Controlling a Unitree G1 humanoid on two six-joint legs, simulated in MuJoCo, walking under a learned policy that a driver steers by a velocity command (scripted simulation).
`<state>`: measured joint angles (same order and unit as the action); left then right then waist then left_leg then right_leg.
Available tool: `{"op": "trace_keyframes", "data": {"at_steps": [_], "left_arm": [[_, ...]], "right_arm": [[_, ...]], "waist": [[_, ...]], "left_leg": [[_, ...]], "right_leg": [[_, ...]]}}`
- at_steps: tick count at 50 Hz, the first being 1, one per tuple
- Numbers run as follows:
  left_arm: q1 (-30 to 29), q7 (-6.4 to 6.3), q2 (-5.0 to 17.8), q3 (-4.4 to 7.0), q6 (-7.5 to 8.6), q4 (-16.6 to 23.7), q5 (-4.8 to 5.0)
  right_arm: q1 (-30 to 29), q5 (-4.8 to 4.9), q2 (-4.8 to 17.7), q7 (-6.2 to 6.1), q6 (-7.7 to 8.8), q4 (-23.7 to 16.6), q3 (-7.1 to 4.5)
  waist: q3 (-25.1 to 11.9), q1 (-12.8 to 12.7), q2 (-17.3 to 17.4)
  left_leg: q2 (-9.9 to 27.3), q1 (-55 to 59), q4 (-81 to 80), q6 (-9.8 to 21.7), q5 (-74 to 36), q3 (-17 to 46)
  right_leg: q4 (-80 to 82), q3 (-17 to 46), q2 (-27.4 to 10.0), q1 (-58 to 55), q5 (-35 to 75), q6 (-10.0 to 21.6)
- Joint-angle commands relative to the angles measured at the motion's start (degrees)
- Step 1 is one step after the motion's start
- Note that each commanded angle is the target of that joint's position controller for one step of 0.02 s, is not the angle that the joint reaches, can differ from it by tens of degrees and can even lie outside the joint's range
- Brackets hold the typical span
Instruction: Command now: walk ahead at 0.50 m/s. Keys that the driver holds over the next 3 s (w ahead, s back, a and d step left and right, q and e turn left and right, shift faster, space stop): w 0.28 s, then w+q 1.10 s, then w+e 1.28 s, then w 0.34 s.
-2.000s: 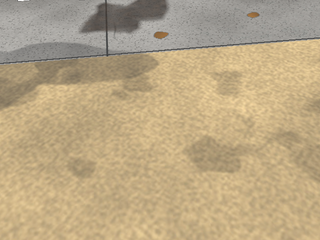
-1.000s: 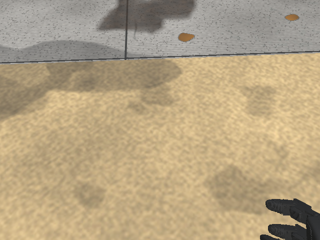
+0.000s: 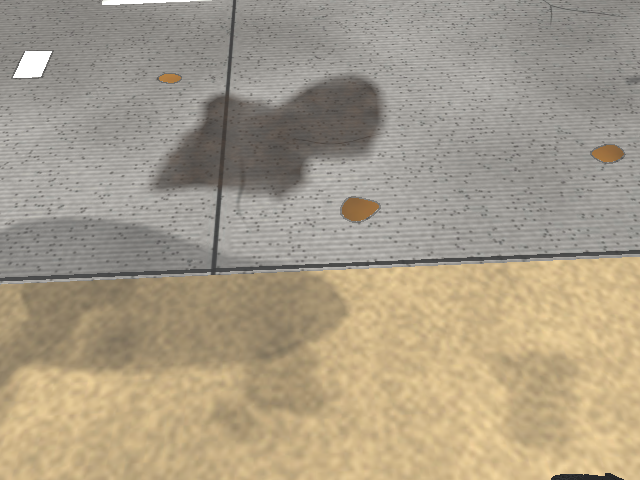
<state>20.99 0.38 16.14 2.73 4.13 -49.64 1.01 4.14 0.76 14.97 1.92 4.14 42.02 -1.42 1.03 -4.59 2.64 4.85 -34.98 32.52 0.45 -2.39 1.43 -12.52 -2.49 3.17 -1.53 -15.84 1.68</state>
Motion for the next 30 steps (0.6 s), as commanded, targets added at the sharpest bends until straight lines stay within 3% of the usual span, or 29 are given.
{"op": "trace_keyframes", "data": {"at_steps": [1, 2, 3, 4, 5, 6, 7, 8, 9, 10, 11, 14, 17, 22, 25, 27, 29, 30], "left_arm": [[0.6, -0.68, 10.6, 2.74, -0.4, 1.3, 0.37], [-0.2, -0.78, 11.0, 2.87, -0.69, 1.2, 0.34], [-1.4, -0.87, 11.0, 2.8, -1.06, 1.3, 0.25], [-1.0, -1.0, 9.2, 2.05, -1.27, 1.6, -0.32], [3.6, -0.84, 4.4, 0.36, -0.63, 3.4, -1.23], [6.9, -0.51, 1.2, -0.72, 0.59, 2.7, -0.97], [2.0, -0.02, 7.4, 0.78, 1.49, 3.1, 0.6], [-2.8, 0.15, 8.8, 1.16, 2.0, 4.7, 1.39], [-5.3, -0.13, 8.3, 1.15, 2.09, 5.1, 0.68], [-5.6, -0.26, 7.8, 1.4, 1.72, 5.1, -0.02], [-4.2, -0.26, 6.8, 1.38, 1.13, 4.7, -0.15], [-3.9, -0.63, 4.7, 1.1, -0.34, 4.4, -0.51], [-10.7, -0.88, 4.2, 1.04, -0.1, 7.0, -1.42], [-20.6, 0.25, 2.6, 0.44, 1.23, 9.6, -0.79], [-25.0, 1.15, 3.2, 0.44, 2.03, 11.2, -0.33], [-24.5, 1.5, 4.7, 0.9, 2.57, 11.4, -0.25], [-20.1, 1.37, 6.5, 1.65, 3.01, 10.3, -0.24], [-13.5, 0.94, 8.5, 2.75, 3.17, 8.3, -0.44]], "right_arm": [[-4.4, 0.06, 5.8, 0.75, 1.31, -5.1, -1.5], [-2.1, -0.01, 6.6, 0.76, 1.41, -4.6, -1.88], [3.4, -0.15, 8.0, 0.53, 1.45, -3.0, -2.76], [12.5, -0.28, 10.9, -0.03, 1.36, -0.3, -4.2], [20.1, -1.4, 16.4, -0.5, 1.15, 0.7, -5.46], [22.5, -0.67, 16.2, -0.17, 0.84, 1.6, -5.33], [20.6, -0.08, 11.6, -0.19, 0.91, 1.3, -3.97], [16.1, -0.03, 10.2, -0.31, 0.92, 0.6, -3.45], [12.4, -0.49, 9.1, -0.29, 0.91, 0.1, -3.08], [10.0, -1.01, 7.5, -0.14, 1.09, -0.2, -2.64], [8.9, -1.4, 6.8, -0.08, 1.34, -0.2, -2.43], [9.5, -0.91, 7.6, -0.2, 2.26, 1.2, -2.73], [12.6, -0.53, 8.9, -1.03, 1.8, 2.9, -3.09], [17.4, 0.31, 10.4, -2.23, 0.62, 5.2, -3.53], [19.8, 0.67, 10.3, -2.58, -0.18, 6.4, -3.68], [19.5, 0.75, 10.8, -3.03, -0.69, 6.5, -4.07], [18.4, 0.63, 11.3, -3.21, -1.2, 6.3, -4.47], [17.9, 0.39, 10.1, -3.14, -1.32, 5.9, -4.06]], "waist": [[2.5, 1.8, -6.5], [1.0, 3.3, -7.1], [-2.3, 6.6, -6.8], [-8.7, 10.3, -5.2], [-18.1, 10.3, 4.8], [-22.9, 9.5, 14.8], [-17.0, 10.8, 8.7], [-9.7, 9.7, 5.4], [-5.7, 8.2, 1.6], [-3.3, 6.4, 1.4], [-3.3, 4.9, 2.8], [-2.0, 3.7, 2.1], [0.3, 5.1, 0.1], [1.9, 8.3, 0.4], [2.6, 9.3, 1.1], [2.3, 8.0, 2.1], [0.3, 5.3, 3.4], [-3.7, 2.1, 2.6]], "left_leg": [[-0.6, 0.3, -2.8, 2.1, 4.2, 0.0], [-1.8, 4.2, -3.4, 3.0, 6.2, -1.1], [-3.7, 12.2, -4.9, 4.2, 6.4, -3.0], [-3.0, 26.1, -4.0, 6.1, 5.1, -2.5], [10.6, 48.0, -2.9, 12.7, 7.1, 16.6], [17.1, 57.0, -12.3, 17.8, 18.3, 38.2], [15.8, 53.1, -14.8, 15.5, 25.3, 36.0], [14.2, 45.2, -16.1, 13.5, 23.2, 28.5], [12.2, 37.6, -17.5, 12.7, 17.9, 23.0], [10.1, 32.0, -19.4, 12.3, 12.9, 18.7], [8.9, 28.7, -21.0, 12.1, 9.9, 16.2], [7.6, 25.3, -24.3, 13.4, 3.2, 10.5], [6.7, 26.5, -25.3, 13.5, -0.7, 8.8], [4.9, 27.6, -24.3, 11.5, 2.4, 7.0], [6.5, 30.8, -21.0, 11.3, 3.3, 9.7], [7.7, 32.7, -18.4, 10.3, 3.2, 12.0], [7.6, 32.7, -13.7, 9.2, -1.2, 13.2], [4.6, 30.9, -6.6, 7.7, -5.5, 11.6]], "right_leg": [[-0.2, 8.1, -18.4, -1.5, 21.1, 8.4], [-3.1, 7.8, -18.2, -2.2, 27.0, 7.7], [-9.8, 6.0, -16.2, -1.4, 35.6, 6.5], [-21.5, 3.6, -12.9, 3.5, 36.2, 4.7], [-42.9, 0.4, -6.7, 22.1, 18.3, 1.3], [-55.7, 5.6, 0.8, 37.0, -17.6, -0.5], [-61.2, 9.9, -2.7, 43.4, -16.9, 0.3], [-60.4, 7.9, -5.7, 45.5, -11.3, 1.0], [-57.6, 6.7, -8.1, 43.7, -6.2, 0.9], [-54.6, 6.7, -9.9, 40.9, -2.6, 0.6], [-53.1, 7.0, -10.9, 37.5, -0.4, 0.3], [-49.0, 6.1, -11.4, 36.9, 3.5, -1.4], [-38.9, 5.9, -11.1, 40.9, 11.2, -3.1], [-21.9, 4.7, -7.5, 36.9, 21.6, -4.1], [-17.1, 5.5, -6.2, 35.8, 20.5, -3.6], [-14.5, 6.4, -5.9, 33.0, 17.7, -2.7], [-12.9, 5.2, -4.9, 25.6, 13.6, -1.1], [-11.5, 4.4, -4.7, 15.7, 13.2, 0.5]]}}
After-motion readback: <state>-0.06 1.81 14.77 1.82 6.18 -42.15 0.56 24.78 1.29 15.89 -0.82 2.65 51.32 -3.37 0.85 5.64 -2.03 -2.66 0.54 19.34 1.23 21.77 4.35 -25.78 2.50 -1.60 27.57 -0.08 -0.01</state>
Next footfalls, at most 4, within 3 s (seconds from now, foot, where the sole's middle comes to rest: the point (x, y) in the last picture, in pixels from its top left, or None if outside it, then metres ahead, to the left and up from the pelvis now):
0.08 left None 0.23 0.13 -0.78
0.62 right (404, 462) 0.52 -0.09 -0.78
1.14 left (253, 373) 0.70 0.25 -0.78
1.66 right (276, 247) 1.06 0.24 -0.78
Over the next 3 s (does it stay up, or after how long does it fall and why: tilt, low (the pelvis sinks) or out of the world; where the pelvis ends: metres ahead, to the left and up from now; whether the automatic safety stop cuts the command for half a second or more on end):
stays up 1.56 0.39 0.01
